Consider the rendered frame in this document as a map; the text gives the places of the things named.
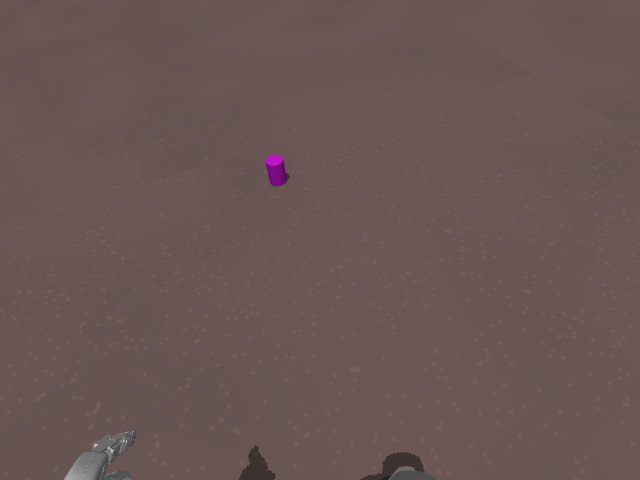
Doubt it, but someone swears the can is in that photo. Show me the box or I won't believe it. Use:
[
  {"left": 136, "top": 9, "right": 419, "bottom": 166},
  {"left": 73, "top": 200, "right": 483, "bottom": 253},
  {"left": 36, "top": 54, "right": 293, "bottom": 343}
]
[{"left": 266, "top": 155, "right": 287, "bottom": 186}]

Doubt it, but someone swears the left robot hand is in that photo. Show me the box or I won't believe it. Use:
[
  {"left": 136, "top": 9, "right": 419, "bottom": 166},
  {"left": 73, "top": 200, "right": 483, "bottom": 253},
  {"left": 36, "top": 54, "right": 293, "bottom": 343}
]
[{"left": 64, "top": 431, "right": 137, "bottom": 480}]

